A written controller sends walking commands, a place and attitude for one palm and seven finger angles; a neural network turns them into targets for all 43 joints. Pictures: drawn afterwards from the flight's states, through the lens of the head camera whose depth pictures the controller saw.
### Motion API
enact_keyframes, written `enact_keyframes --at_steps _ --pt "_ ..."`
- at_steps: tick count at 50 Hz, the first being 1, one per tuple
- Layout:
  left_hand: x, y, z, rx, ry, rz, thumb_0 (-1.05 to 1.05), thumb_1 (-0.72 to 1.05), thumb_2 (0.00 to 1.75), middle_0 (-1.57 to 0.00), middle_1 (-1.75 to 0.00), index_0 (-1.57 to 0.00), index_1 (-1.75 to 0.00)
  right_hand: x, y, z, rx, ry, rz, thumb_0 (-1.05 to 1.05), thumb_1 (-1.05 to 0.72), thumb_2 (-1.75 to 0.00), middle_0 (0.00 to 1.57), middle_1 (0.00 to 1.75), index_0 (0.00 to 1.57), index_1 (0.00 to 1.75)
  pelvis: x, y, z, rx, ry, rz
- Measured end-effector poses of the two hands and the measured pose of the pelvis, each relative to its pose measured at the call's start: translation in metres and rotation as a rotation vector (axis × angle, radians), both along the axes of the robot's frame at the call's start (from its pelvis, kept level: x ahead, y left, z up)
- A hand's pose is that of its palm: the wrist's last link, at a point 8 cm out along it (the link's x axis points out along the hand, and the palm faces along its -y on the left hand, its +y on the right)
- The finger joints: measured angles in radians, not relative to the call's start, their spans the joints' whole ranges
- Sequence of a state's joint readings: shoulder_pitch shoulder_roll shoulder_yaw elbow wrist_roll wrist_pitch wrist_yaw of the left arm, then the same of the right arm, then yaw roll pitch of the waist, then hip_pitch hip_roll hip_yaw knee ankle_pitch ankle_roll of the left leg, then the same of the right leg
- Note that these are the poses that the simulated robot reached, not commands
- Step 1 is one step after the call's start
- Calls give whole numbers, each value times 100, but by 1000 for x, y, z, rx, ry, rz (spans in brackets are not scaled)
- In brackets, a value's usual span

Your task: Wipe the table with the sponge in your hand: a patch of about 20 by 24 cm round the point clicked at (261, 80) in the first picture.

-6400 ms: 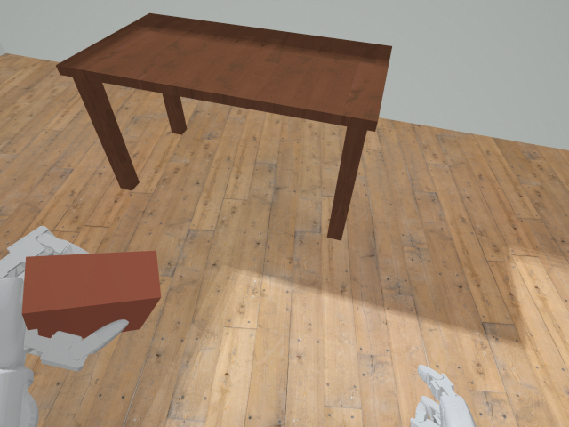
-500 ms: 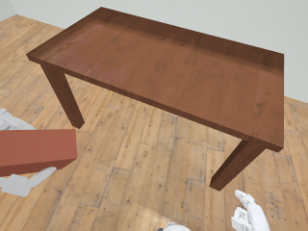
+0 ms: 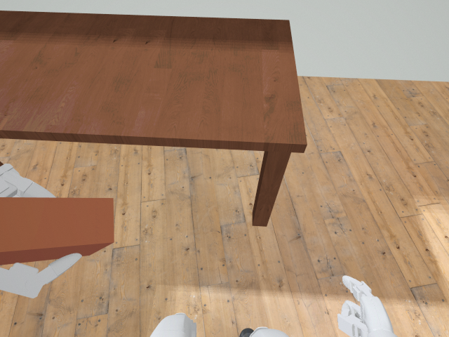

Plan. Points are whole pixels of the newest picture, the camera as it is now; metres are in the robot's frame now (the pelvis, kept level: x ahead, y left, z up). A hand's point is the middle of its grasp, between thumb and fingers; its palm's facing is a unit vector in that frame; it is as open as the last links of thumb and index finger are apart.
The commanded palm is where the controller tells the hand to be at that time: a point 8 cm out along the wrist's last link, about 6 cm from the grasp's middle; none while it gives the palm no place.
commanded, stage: turn to face it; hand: left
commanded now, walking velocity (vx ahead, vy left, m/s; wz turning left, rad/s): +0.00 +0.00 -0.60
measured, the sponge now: (67, 231) +0.22 +0.21 +0.15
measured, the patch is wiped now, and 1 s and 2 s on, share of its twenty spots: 0.00 0.00 0.00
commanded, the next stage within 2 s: take the last steps up to it in 0.64 s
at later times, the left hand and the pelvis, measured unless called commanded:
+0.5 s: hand (140, 226) +0.23 +0.11 +0.17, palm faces +0.11 -0.85 -0.52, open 9.7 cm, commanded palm +0.17 +0.18 +0.18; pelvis -0.06 -0.04 -0.01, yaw -16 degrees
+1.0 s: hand (135, 258) +0.19 +0.11 +0.18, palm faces +0.08 -0.90 -0.43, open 9.7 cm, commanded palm +0.16 +0.16 +0.18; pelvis -0.09 -0.05 +0.01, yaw -21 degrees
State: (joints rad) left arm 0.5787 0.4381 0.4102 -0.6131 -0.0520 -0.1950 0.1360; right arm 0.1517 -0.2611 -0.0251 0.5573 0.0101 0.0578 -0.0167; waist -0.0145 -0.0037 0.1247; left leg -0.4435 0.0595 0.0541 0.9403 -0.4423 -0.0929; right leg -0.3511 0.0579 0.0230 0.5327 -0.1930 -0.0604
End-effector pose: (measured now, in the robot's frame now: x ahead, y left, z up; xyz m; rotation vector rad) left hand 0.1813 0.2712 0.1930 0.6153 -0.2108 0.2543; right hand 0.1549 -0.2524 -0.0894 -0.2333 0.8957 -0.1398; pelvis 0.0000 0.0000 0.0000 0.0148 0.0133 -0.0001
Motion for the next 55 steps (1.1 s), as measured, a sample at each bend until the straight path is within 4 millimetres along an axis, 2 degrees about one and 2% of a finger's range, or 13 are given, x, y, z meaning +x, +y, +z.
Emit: enact_keyframes --at_steps 5,8,11,16,20,25,28,33,38,42,47,51,55 --pt "-1 4 -2 -37 -60 -19 0 -44 100 -80 -133 -78 -134 -19 -18 16 -66 -24 -45 1 -91 -90 20 30 20 30 -7 4 -2 -6 10 -52" --pt "0 6 -9 -75 -92 -37 0 -44 100 -80 -133 -78 -134 -28 -15 22 -80 -56 -65 1 -91 -90 20 30 20 30 -14 7 -4 5 -2 -89" --pt "3 2 -10 -92 -94 -47 0 -44 100 -80 -133 -78 -134 -35 -3 27 -50 -104 -78 1 -91 -90 20 30 20 30 -21 6 -1 -8 -17 -129" --pt "10 -26 -4 -117 -93 -111 0 -44 100 -80 -133 -78 -135 -51 18 23 66 -154 -88 1 -91 -90 20 30 20 30 -29 -2 4 -48 -24 -202" --pt "18 -60 -3 -81 -72 -179 0 -44 100 -80 -133 -78 -135 -71 17 11 143 -166 -112 1 -91 -89 20 30 20 30 -40 -19 1 -52 -18 -254" --pt "23 -109 -7 -18 -51 -264 0 -44 100 -80 -133 -78 -135 -108 -16 -17 171 -124 -182 0 -90 -89 21 30 21 30 -59 -43 -10 -45 -17 -284" --pt "19 -128 -9 -9 7 -309 0 -44 100 -80 -133 -78 -135 -137 -45 -19 131 -62 -266 1 -90 -89 21 30 21 30 -68 -49 -6 -16 -11 -320" --pt "7 -139 -3 16 31 -357 0 -44 100 -80 -133 -78 -135 -180 -84 -6 29 -22 -383 1 -91 -89 20 30 20 30 -78 -55 2 -1 -5 -358" --pt "-1 -134 0 -20 -25 -360 0 -44 100 -80 -133 -78 -135 -206 -102 12 -60 -33 -424 1 -91 -90 20 30 20 30 -88 -54 3 -2 3 -381" --pt "-8 -126 -5 -87 -73 -354 0 -44 100 -80 -133 -78 -135 -214 -100 22 -107 -69 -422 1 -91 -90 20 30 20 30 -92 -47 -1 -23 3 -376" --pt "-15 -116 -5 -116 -95 -335 0 -44 100 -80 -133 -78 -135 -211 -78 29 -88 -127 -412 1 -91 -90 20 30 20 30 -92 -43 5 -36 -16 -375" --pt "-16 -114 -1 -101 -95 -301 0 -44 100 -80 -133 -78 -135 -201 -58 20 -9 -154 -379 1 -91 -90 20 30 20 30 -90 -47 8 -49 -10 -367" --pt "-16 -124 -4 -76 -90 -278 0 -44 100 -80 -133 -78 -135 -191 -48 0 64 -154 -341 1 -91 -89 20 30 20 30 -91 -56 0 -29 -6 -374"
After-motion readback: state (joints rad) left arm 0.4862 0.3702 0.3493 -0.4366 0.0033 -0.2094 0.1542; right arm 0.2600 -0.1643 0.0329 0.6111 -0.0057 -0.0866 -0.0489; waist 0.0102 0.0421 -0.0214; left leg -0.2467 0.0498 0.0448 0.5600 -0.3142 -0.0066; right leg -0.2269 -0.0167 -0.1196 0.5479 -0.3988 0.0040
